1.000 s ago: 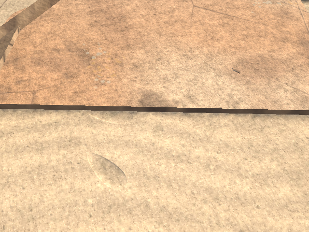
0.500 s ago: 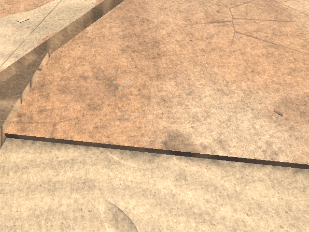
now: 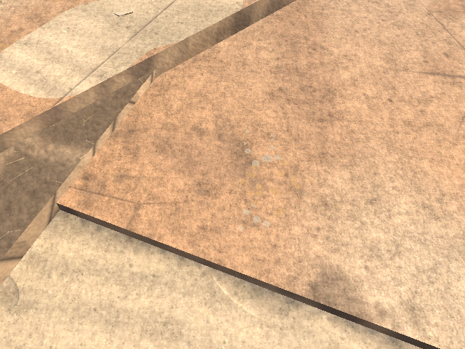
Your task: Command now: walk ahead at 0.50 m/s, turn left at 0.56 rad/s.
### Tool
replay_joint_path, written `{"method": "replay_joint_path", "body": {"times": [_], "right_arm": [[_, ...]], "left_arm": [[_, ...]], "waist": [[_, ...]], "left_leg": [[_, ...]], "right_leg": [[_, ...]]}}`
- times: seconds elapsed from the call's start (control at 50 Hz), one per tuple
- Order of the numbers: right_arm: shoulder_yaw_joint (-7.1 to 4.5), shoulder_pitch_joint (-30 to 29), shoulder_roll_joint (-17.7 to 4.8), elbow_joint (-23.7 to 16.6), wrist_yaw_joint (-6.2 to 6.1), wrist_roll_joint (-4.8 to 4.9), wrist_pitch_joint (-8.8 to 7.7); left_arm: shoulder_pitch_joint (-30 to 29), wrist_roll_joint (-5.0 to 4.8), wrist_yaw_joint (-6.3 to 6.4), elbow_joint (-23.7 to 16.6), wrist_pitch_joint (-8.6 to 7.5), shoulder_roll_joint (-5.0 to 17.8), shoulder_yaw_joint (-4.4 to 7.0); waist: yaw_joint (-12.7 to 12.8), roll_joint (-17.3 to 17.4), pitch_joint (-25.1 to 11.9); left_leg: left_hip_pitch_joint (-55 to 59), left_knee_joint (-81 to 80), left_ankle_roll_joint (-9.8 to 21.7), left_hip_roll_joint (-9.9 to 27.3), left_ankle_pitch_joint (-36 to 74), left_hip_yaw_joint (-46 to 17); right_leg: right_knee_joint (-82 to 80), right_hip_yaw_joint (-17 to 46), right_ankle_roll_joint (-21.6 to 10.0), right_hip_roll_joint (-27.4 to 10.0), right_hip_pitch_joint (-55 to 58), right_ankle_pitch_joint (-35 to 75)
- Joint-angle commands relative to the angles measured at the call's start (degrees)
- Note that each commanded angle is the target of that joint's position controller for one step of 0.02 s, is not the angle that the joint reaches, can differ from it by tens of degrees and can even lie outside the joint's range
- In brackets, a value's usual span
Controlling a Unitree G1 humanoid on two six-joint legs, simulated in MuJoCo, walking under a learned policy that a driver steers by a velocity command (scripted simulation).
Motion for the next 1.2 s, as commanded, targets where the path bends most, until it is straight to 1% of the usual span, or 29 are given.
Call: {"method": "replay_joint_path", "body": {"times": [0.02, 0.08, 0.14, 0.2, 0.24, 0.26, 0.28, 0.3, 0.32, 0.34, 0.36, 0.4, 0.44, 0.48, 0.52, 0.56, 0.6, 0.62, 0.66, 0.8, 0.88, 0.98, 1.04, 1.08, 1.1, 1.12, 1.14, 1.18, 1.2], "right_arm": [[-2.57, -2.1, -9.7, -4.5, -1.22, 0.29, -1.08], [-2.69, 0.3, -9.9, -3.8, -1.80, 0.76, -0.45], [-2.81, 3.1, -10.1, -2.7, -2.00, 1.07, 0.17], [-2.63, 3.5, -9.0, -2.5, -2.62, 0.55, 1.05], [-1.83, 1.5, -6.5, -3.6, -2.75, 0.30, 1.07], [-0.65, 3.0, -3.5, -5.3, -2.74, -0.88, 0.74], [0.18, 14.1, -1.8, -3.9, -2.44, 0.05, 0.41], [-0.75, 14.7, -7.5, -2.5, -2.39, 0.65, 0.72], [-1.49, 7.6, -9.8, -3.2, -2.63, 0.88, 1.58], [-1.42, 3.3, -9.4, -3.9, -3.00, 0.42, 2.55], [-1.31, 1.4, -8.3, -4.6, -3.16, -0.14, 3.38], [-0.50, 2.7, -4.7, -4.3, -3.14, -0.21, 4.40], [0.26, 3.1, -2.6, -3.8, -3.27, -0.69, 4.20], [0.27, 2.6, -3.0, -3.4, -3.20, -0.67, 4.17], [0.07, 1.9, -3.6, -3.0, -3.00, -0.67, 4.62], [0.09, -0.4, -3.7, -3.4, -2.81, -1.63, 4.94], [-0.47, -3.5, -8.1, -5.6, -3.31, -2.08, 4.94], [-0.70, -4.4, -7.9, -4.2, -3.09, -1.69, 4.85], [0.26, -5.3, -3.9, -4.4, -2.66, -2.13, 3.92], [0.21, -3.6, -4.0, -3.6, -3.08, -1.35, 2.52], [-1.23, -2.6, -6.8, -4.0, -4.27, -0.97, 3.18], [-2.56, -0.5, -8.4, -4.5, -5.59, -0.94, 4.12], [-2.60, -5.6, -8.3, -6.0, -6.10, -0.34, 3.77], [-2.83, -6.1, -8.4, -5.9, -6.12, -0.17, 3.56], [-2.66, -4.4, -6.8, -6.7, -5.98, -1.00, 3.32], [-1.97, -9.9, -5.3, -8.7, -6.17, -1.48, 3.26], [-1.79, -10.0, -4.8, -8.7, -6.10, -1.08, 3.03], [-2.14, -6.8, -5.9, -6.8, -5.84, -0.50, 3.25], [-2.47, -6.6, -6.7, -6.3, -6.01, -0.90, 3.23]], "left_arm": [[-0.1, 0.47, 0.31, -3.6, 0.28, 3.6, 0.91], [-6.7, 0.03, -0.27, -5.0, -0.18, 2.3, 0.19], [-10.4, -0.75, -0.98, -6.4, -0.78, 3.9, 0.61], [-7.7, -0.07, -1.56, -5.8, -1.53, 5.9, 1.54], [-1.3, 1.29, -1.30, -4.5, -2.23, 7.0, 2.15], [4.4, 2.67, -1.00, -4.6, -2.43, 10.7, 2.71], [8.0, 2.22, -1.22, -2.8, -1.18, 12.2, 3.27], [8.5, 0.00, -1.55, -2.8, -0.26, 9.4, 2.86], [5.8, -0.22, -1.40, -3.7, 0.36, 6.4, 1.86], [2.1, 0.37, -1.38, -3.8, 0.95, 4.0, 0.69], [-1.0, 0.56, -1.45, -3.8, 1.27, 2.4, -0.15], [-4.3, 1.14, -1.58, -2.9, 1.68, 2.7, -0.26], [-4.9, 1.08, -1.43, -2.1, 1.89, 4.0, 0.18], [-3.7, 0.41, -1.23, -1.0, 2.23, 4.9, 0.42], [-4.4, -0.20, -1.15, -0.5, 2.90, 5.0, 0.19], [-3.7, -0.41, -1.37, 0.4, 3.30, 3.2, -0.71], [-0.3, 1.04, -1.88, 1.4, 3.08, 1.9, -1.39], [0.8, 0.82, -1.68, 1.7, 3.29, 1.1, -1.46], [-1.4, 0.59, -1.09, 2.3, 3.68, 2.5, -1.16], [-0.7, -0.07, -0.83, 5.1, 3.70, 2.1, -1.21], [-3.5, -1.30, -0.82, 4.1, 4.43, 5.2, -0.08], [-3.2, -1.33, -0.98, 2.5, 5.70, 4.4, 0.72], [-0.9, -1.08, -1.64, 2.2, 6.61, 3.6, 1.09], [0.2, -1.06, -1.81, 2.0, 6.83, 4.7, 1.69], [0.3, -0.70, -1.23, 1.5, 6.78, 10.6, 3.37], [4.6, 0.18, -1.31, 1.7, 6.45, 13.1, 3.90], [6.5, 1.19, -1.39, 1.5, 5.28, 11.7, 2.98], [0.7, -0.42, -0.84, -0.5, 4.33, 10.5, 2.82], [-1.3, -1.26, -0.27, -1.0, 4.73, 9.8, 2.64]], "waist": [[1.6, 3.7, -3.0], [-1.3, 5.5, -2.6], [-2.6, 6.5, -2.2], [-1.1, 8.5, -4.2], [2.6, 7.9, -8.3], [3.8, 0.2, -16.5], [1.2, -16.0, -25.2], [2.2, -10.9, -25.1], [4.0, -5.9, -17.5], [3.4, -2.5, -12.9], [2.0, -2.4, -9.4], [-0.8, -5.9, -6.7], [-0.8, -7.3, -8.4], [-0.2, -7.0, -11.3], [-0.6, -6.1, -11.0], [-0.7, -4.8, -8.1], [2.5, 2.7, -5.5], [3.8, 8.7, -4.4], [2.3, 7.1, -1.6], [1.6, 3.3, -4.4], [0.6, 2.2, -4.2], [0.4, 7.6, -5.5], [2.5, 11.0, -5.7], [3.2, 6.7, -4.7], [1.1, -6.7, -4.6], [5.3, -15.5, -5.2], [6.0, -11.0, -9.0], [2.9, -2.4, -8.3], [2.2, -1.3, -7.8]], "left_leg": [[-0.5, -9.5, 10.5, 13.4, 16.6, -12.2], [-2.2, -8.1, 7.4, 10.7, 10.1, -10.4], [0.6, -4.8, 6.2, 12.0, 8.4, -14.1], [7.2, 3.4, 3.5, 13.4, 15.7, -17.2], [6.6, 13.2, -0.1, 9.3, 20.8, -15.3], [-1.5, 27.7, -3.0, 5.5, 6.3, -12.2], [-16.5, 45.3, -6.8, -1.5, -31.4, -7.9], [-21.0, 51.9, -7.8, 1.9, -30.3, -9.7], [-23.5, 54.0, -8.7, 3.6, -26.2, -8.5], [-22.6, 51.6, -9.2, 5.4, -23.2, -6.7], [-20.3, 47.3, -9.4, 7.4, -21.3, -6.3], [-10.7, 35.5, -9.7, 8.7, -19.0, -2.9], [-4.7, 26.2, -10.0, 8.3, -16.3, -0.5], [-0.9, 19.8, -9.7, 8.2, -9.8, 0.0], [3.5, 12.6, -8.7, 7.9, -3.6, 0.9], [8.2, 4.5, -6.8, 7.9, 1.9, 0.5], [9.0, 3.1, -3.2, 14.8, 5.3, -6.5], [1.1, 2.1, -2.0, 13.4, -8.4, -6.1], [-3.3, 1.0, -3.8, 11.2, -11.3, -4.7], [2.8, 6.1, -5.1, 9.9, 5.7, -2.5], [4.7, 8.2, -4.2, 10.1, 7.9, -1.0], [6.7, 5.5, 1.6, 19.4, 14.8, -7.3], [3.2, 5.2, 3.7, 24.6, 16.8, -9.0], [-2.4, 10.0, -0.7, 20.5, 8.8, -2.9], [-8.1, 21.3, -6.2, 12.4, 0.1, 5.9], [-20.2, 34.7, -9.7, 3.6, -23.3, 5.9], [-23.2, 44.7, -9.3, 4.5, -30.8, -2.1], [-24.1, 48.1, -9.2, 6.4, -24.0, -3.9], [-23.3, 45.7, -9.4, 7.4, -20.2, -4.1]], "right_leg": [[-9.4, -1.2, 2.1, 0.6, -0.4, 8.7], [-22.9, -1.8, 2.3, 3.6, 4.2, 20.1], [-29.0, -0.7, 1.7, 5.7, 6.3, 21.6], [-32.6, -0.5, -1.0, 6.4, 8.8, 19.0], [-36.7, -1.1, -4.2, 4.4, 20.2, 28.4], [-32.0, 7.9, -8.8, -6.5, 36.0, 48.1], [-31.5, 26.9, -20.6, -19.7, 52.1, 54.5], [-34.8, 32.5, -20.6, -19.7, 49.7, 37.6], [-36.4, 25.5, -17.8, -16.2, 43.4, 30.2], [-37.8, 19.6, -15.9, -13.1, 36.2, 28.2], [-39.3, 15.9, -15.1, -11.0, 29.3, 27.7], [-42.1, 8.3, -13.4, -6.1, 19.2, 29.5], [-41.7, 4.7, -14.3, -5.1, 18.1, 37.1], [-41.1, 4.7, -15.0, -6.3, 20.2, 36.6], [-41.1, 4.5, -14.1, -6.0, 19.0, 25.1], [-41.6, 4.1, -10.2, -3.4, 14.8, 6.9], [-38.7, 0.8, -4.5, 2.0, 10.9, -6.8], [-37.6, -3.2, -2.8, 4.7, 15.8, -3.8], [-35.5, -3.3, -2.4, 4.4, 18.6, 1.0], [-33.4, -2.4, -3.3, 3.5, 19.5, 11.9], [-29.7, -0.9, -4.5, 4.2, 15.6, 16.8], [-19.9, -2.1, -3.4, 6.2, 9.0, 12.0], [-16.4, -4.3, -3.9, 5.8, 10.2, -3.6], [-24.5, -2.5, -6.2, 5.4, 16.5, 6.2], [-32.3, 11.0, -10.3, -1.3, 19.8, 20.9], [-40.1, 28.3, -19.1, -9.6, 27.1, 28.5], [-40.9, 31.6, -21.7, -12.7, 31.2, 29.7], [-38.6, 24.2, -18.4, -9.8, 29.7, 28.5], [-38.9, 21.9, -16.6, -8.2, 28.3, 25.7]]}}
